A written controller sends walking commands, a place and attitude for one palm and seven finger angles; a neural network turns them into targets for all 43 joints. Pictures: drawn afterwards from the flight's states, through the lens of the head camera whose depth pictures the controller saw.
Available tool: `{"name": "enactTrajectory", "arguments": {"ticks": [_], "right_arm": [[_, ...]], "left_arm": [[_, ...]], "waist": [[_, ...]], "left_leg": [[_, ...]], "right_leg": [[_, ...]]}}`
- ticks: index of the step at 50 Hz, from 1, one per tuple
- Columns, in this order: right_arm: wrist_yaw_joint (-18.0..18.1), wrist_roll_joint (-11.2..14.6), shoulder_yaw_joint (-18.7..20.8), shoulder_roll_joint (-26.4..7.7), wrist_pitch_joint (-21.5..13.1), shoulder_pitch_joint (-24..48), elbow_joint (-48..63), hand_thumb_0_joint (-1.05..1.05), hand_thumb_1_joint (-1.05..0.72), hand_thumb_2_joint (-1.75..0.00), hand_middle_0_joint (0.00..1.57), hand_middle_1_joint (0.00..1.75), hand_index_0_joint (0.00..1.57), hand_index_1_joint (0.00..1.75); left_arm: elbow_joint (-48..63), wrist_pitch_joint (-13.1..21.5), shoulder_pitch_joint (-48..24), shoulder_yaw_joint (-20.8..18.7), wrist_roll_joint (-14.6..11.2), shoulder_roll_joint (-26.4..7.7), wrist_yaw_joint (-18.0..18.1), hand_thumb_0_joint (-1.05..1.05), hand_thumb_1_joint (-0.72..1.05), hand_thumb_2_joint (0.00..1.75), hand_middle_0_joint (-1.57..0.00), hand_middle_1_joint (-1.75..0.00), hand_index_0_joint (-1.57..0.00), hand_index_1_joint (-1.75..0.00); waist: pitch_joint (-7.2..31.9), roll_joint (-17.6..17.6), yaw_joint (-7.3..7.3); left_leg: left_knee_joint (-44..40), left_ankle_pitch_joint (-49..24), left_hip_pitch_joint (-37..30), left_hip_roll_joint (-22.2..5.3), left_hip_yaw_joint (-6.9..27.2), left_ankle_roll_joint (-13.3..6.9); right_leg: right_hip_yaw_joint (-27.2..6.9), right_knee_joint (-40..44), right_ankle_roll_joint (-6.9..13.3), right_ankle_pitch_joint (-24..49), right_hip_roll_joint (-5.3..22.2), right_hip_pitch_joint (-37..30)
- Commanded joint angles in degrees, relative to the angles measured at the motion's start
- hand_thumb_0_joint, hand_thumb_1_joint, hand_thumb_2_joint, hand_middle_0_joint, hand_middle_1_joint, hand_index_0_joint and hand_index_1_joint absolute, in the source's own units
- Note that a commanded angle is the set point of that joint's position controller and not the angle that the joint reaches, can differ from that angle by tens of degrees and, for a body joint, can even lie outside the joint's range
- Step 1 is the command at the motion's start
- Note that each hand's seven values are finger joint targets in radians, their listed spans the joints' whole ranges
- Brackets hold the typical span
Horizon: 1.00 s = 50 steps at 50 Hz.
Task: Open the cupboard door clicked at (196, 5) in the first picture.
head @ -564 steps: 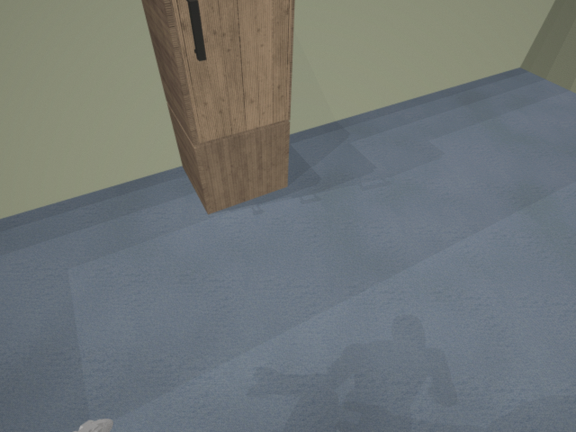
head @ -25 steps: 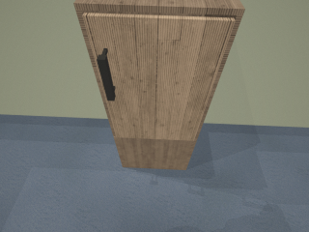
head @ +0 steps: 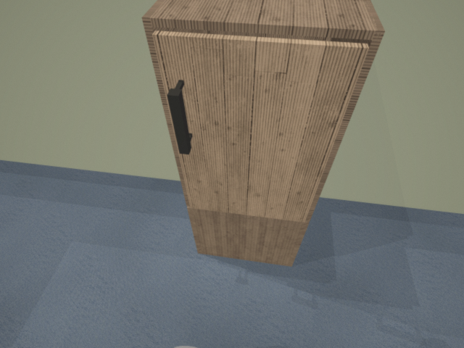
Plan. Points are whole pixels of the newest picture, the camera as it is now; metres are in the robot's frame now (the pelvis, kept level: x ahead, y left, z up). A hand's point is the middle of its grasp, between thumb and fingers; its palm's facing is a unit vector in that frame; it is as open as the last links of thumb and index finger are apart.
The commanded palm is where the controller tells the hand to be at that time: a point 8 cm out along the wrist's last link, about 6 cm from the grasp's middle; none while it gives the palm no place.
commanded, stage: come to a stop and stand still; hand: left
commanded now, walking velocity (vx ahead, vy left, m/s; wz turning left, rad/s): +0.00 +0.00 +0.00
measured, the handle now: (183, 118) +0.56 +0.18 +0.07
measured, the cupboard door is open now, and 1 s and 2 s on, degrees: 0 0 0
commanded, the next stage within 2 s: look again from close up in 0.80 s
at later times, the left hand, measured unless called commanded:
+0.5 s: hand out of the picture +0.00 +0.23 -0.18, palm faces +0.04 -0.99 -0.16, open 7.4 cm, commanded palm none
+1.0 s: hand out of the picture -0.02 +0.23 -0.18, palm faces +0.03 -0.99 -0.16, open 7.4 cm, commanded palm none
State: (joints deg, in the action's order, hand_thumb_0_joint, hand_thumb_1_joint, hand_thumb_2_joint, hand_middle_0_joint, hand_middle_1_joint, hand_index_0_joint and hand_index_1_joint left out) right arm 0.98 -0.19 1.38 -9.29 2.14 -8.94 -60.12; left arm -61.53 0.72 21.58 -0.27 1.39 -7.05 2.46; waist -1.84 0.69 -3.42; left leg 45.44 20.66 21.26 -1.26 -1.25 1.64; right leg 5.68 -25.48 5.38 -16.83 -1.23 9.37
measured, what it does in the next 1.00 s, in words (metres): steps on the spot: left foot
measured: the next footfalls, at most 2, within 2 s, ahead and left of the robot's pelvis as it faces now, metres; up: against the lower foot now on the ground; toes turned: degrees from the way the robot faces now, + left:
left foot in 0.12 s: +0.08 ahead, +0.13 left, +0.00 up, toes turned +4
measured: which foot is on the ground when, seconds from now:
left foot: up 0.00-0.10, down 0.12-1.00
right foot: down 0.00-1.00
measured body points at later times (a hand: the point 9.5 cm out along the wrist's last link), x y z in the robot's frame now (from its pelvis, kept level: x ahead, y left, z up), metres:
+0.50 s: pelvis +0.01 +0.07 +0.00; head +0.01 +0.09 +0.45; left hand +0.00 +0.29 -0.17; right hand +0.02 -0.16 -0.15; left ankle -0.01 +0.16 -0.74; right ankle -0.03 -0.05 -0.74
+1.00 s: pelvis +0.00 +0.08 +0.00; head +0.02 +0.08 +0.44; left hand -0.02 +0.28 -0.17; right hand -0.02 -0.13 -0.16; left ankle -0.01 +0.16 -0.74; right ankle -0.03 -0.05 -0.74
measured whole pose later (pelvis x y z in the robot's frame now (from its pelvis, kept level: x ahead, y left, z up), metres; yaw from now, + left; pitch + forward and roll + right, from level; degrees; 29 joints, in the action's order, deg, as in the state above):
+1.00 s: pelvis +0.00 +0.08 +0.00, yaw +0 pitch +0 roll -1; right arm 1.9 -0.4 -1.1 -7.4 -1.7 -18.3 -63.3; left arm -65.2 1.6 17.9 1.1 0.8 -6.2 3.2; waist -2.3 -0.4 0.1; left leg 29.0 16.2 12.8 1.4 -3.7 -3.1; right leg 4.5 -27.0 -1.6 -17.0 2.9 9.6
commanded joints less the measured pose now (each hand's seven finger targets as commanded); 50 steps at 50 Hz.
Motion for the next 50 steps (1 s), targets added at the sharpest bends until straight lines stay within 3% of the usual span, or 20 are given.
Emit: {"name": "enactTrajectory", "arguments": {"ticks": [1, 3, 4, 5, 6, 7, 8, 9, 13, 21, 25, 33, 44, 45, 46, 47, 48, 50], "right_arm": [[0.04, -0.13, 0.23, -1.39, -1.7, -1.99, 2.41, 0.0, -0.9, -0.9, 0.2, 0.3, 0.2, 0.3], [0.2, -0.2, -0.13, -1.43, -2.28, -4.8, 1.22, 0.0, -0.9, -0.9, 0.2, 0.3, 0.2, 0.3], [0.41, -0.21, -0.08, -2.33, -2.8, -6.31, 0.58, 0.0, -0.9, -0.9, 0.2, 0.3, 0.2, 0.3], [0.65, -0.36, 0.13, -4.18, -3.31, -6.98, 0.44, 0.0, -0.9, -0.9, 0.2, 0.3, 0.2, 0.3], [0.86, -0.48, 0.24, -5.26, -3.44, -6.74, 0.57, 0.0, -0.9, -0.9, 0.2, 0.3, 0.2, 0.3], [0.94, -0.66, 0.05, -5.58, -3.21, -5.62, 0.86, 0.0, -0.9, -0.9, 0.2, 0.3, 0.2, 0.3], [1.13, -0.67, -0.16, -4.61, -3.26, -5.05, 0.74, 0.0, -0.9, -0.9, 0.2, 0.3, 0.2, 0.3], [1.17, -0.61, -0.4, -4.15, -3.5, -5.13, 0.34, 0.0, -0.9, -0.9, 0.2, 0.3, 0.2, 0.3], [1.43, -0.52, -0.98, -3.93, -3.87, -5.89, -0.37, 0.0, -0.9, -0.9, 0.2, 0.3, 0.2, 0.3], [1.64, -0.49, -1.36, -4.54, -4.48, -8.25, -2.0, 0.0, -0.9, -0.9, 0.2, 0.3, 0.2, 0.3], [1.63, -0.53, -1.56, -4.75, -4.44, -9.23, -2.78, 0.0, -0.9, -0.9, 0.2, 0.3, 0.2, 0.3], [1.86, -0.42, -1.35, -3.71, -4.67, -12.31, -4.21, 0.0, -0.9, -0.9, 0.2, 0.3, 0.2, 0.3], [1.98, -0.3, -1.34, -1.74, -4.48, -14.04, -5.42, 0.0, -0.9, -0.9, 0.2, 0.3, 0.2, 0.3], [0.85, 0.51, -1.29, -5.79, -4.68, -8.72, -0.65, 0.0, -0.9, -0.9, 0.2, 0.3, 0.2, 0.3], [0.63, 0.19, -1.74, -4.01, -4.79, -9.3, 0.59, 0.0, -0.9, -0.9, 0.2, 0.3, 0.2, 0.3], [1.08, -0.45, -1.5, -2.43, -5.04, -12.76, -0.19, 0.0, -0.9, -0.9, 0.2, 0.3, 0.2, 0.3], [1.35, -0.56, -1.41, -2.97, -5.09, -14.38, -0.69, 0.0, -0.9, -0.9, 0.2, 0.3, 0.2, 0.3], [1.54, -0.42, -1.04, -3.77, -4.89, -14.24, -0.21, 0.0, -0.9, -0.9, 0.2, 0.3, 0.2, 0.3]], "left_arm": [[1.61, 0.95, 3.31, -2.1, 0.48, -8.94, -0.05, 0.0, 0.9, 0.9, -0.2, -0.3, -0.2, -0.3], [1.37, 0.76, 2.12, -1.94, -0.05, -8.93, -0.28, 0.0, 0.9, 0.9, -0.2, -0.3, -0.2, -0.3], [1.41, 0.62, 1.92, -1.84, -0.19, -8.02, -0.34, 0.0, 0.9, 0.9, -0.2, -0.3, -0.2, -0.3], [1.69, 0.3, 2.38, -1.6, -0.26, -6.68, -0.4, 0.0, 0.9, 0.9, -0.2, -0.3, -0.2, -0.3], [1.74, 0.07, 2.78, -1.32, -0.03, -5.04, -0.31, 0.0, 0.9, 0.9, -0.2, -0.3, -0.2, -0.3], [1.53, 0.09, 3.12, -1.16, 0.05, -4.59, -0.18, 0.0, 0.9, 0.9, -0.2, -0.3, -0.2, -0.3], [0.89, 0.34, 2.56, -1.21, 0.04, -5.02, -0.34, 0.0, 0.9, 0.9, -0.2, -0.3, -0.2, -0.3], [0.3, 0.27, 1.46, -1.34, -0.11, -5.87, -0.55, 0.0, 0.9, 0.9, -0.2, -0.3, -0.2, -0.3], [-0.94, 0.47, 1.4, -0.94, -0.3, -6.17, -0.78, 0.0, 0.9, 0.9, -0.2, -0.3, -0.2, -0.3], [-1.88, 0.2, -0.36, -0.84, -0.38, -6.56, -0.76, 0.0, 0.9, 0.9, -0.2, -0.3, -0.2, -0.3], [-2.36, -0.09, -0.64, -0.64, -0.54, -6.13, -0.76, 0.0, 0.9, 0.9, -0.2, -0.3, -0.2, -0.3], [-2.7, -0.16, -0.6, -0.72, -0.66, -5.29, -0.47, 0.0, 0.9, 0.9, -0.2, -0.3, -0.2, -0.3], [-3.81, -0.16, 1.17, -0.46, -0.61, -3.66, -0.17, 0.0, 0.9, 0.9, -0.2, -0.3, -0.2, -0.3], [-3.88, 1.34, 2.12, 0.55, 0.11, -5.89, 2.04, 0.0, 0.9, 0.9, -0.2, -0.3, -0.2, -0.3], [-3.58, 2.44, 2.36, -0.09, -0.04, -7.26, 1.7, 0.0, 0.9, 0.9, -0.2, -0.3, -0.2, -0.3], [-2.51, 2.18, 2.41, -0.22, -0.23, -6.2, 1.33, 0.0, 0.9, 0.9, -0.2, -0.3, -0.2, -0.3], [-2.37, 1.94, 2.2, 0.01, -0.48, -5.62, 1.09, 0.0, 0.9, 0.9, -0.2, -0.3, -0.2, -0.3], [-1.82, 1.5, 2.0, 0.08, -0.67, -4.47, 0.87, 0.0, 0.9, 0.9, -0.2, -0.3, -0.2, -0.3]], "waist": [[-0.36, 6.68, 1.52], [0.34, 5.32, 2.72], [0.97, 3.31, 3.06], [1.3, -1.63, 2.65], [0.2, -3.92, 1.81], [-1.11, -3.87, 1.14], [-2.12, -2.17, 1.38], [-1.91, -4.0, 1.66], [-0.31, -3.27, 1.72], [-0.82, -2.36, 1.74], [-2.4, -1.93, 1.81], [-0.53, -1.69, 2.12], [-3.18, -0.79, 2.47], [-4.77, -2.42, 2.13], [-1.53, -4.78, 3.36], [2.28, -6.06, 3.84], [6.07, -4.82, 3.9], [7.47, -2.14, 3.89]], "left_leg": [[-10.38, -1.95, -3.85, -0.49, -1.16, -0.56], [-18.84, -8.54, -10.89, 0.03, -1.78, -1.07], [-22.12, -12.2, -14.49, -1.7, -0.75, -1.7], [-22.13, -18.7, -15.81, -5.79, 3.12, -3.2], [-22.45, -21.55, -13.57, -9.34, 6.5, -5.46], [-22.56, -19.17, -10.33, -9.77, 5.93, -6.11], [-22.2, -17.7, -8.69, -8.09, 4.98, -5.44], [-23.36, -18.06, -8.28, -6.96, 4.6, -4.79], [-24.43, -19.64, -9.59, -6.07, 4.04, -4.22], [-26.4, -21.84, -9.92, -6.1, 4.51, -4.61], [-27.77, -18.09, -8.57, -5.7, 4.96, -4.56], [-27.33, -21.9, -10.81, -5.74, 4.69, -4.83], [-27.6, -18.4, -9.98, -5.17, 4.1, -4.84], [-17.15, -32.46, -7.22, -5.6, 3.86, -2.93], [-16.97, -33.78, -8.88, -4.51, 3.02, -2.39], [-17.71, -30.14, -9.92, -3.79, 3.61, -2.42], [-17.19, -32.27, -10.74, -4.51, 4.51, -3.46], [-17.35, -32.61, -11.91, -5.31, 4.77, -4.4]], "right_leg": [[-13.5, 6.73, 4.56, 23.34, 16.1, 1.76], [-10.83, 4.54, 1.6, 18.48, 12.8, 4.48], [-9.62, 2.49, -0.14, 15.28, 10.84, 5.88], [-7.79, 1.21, -2.2, 9.13, 8.08, 7.66], [-6.15, 1.33, -3.48, 3.0, 6.21, 7.82], [-6.02, 3.11, -3.98, 1.0, 5.92, 6.63], [-6.61, 4.16, -3.97, 4.3, 6.19, 5.44], [-6.09, 3.63, -3.86, 6.88, 7.0, 3.43], [-6.18, 3.91, -3.76, 10.04, 7.43, 0.69], [-4.84, 3.95, -4.07, 9.19, 7.63, -1.16], [-4.97, 4.22, -4.15, 7.55, 7.67, -0.99], [-4.57, 3.5, -4.17, 8.51, 7.63, -1.58], [-4.87, 4.1, -4.23, 8.31, 7.73, -0.34], [-7.43, 3.86, -4.36, 18.88, 9.07, 3.78], [-5.9, 1.63, -3.6, 26.76, 10.11, 1.34], [-5.61, -1.67, -2.8, 22.96, 10.0, -1.12], [-5.01, -2.55, -2.59, 19.55, 8.93, -2.23], [-4.32, -2.65, -2.81, 15.17, 7.89, -2.08]]}}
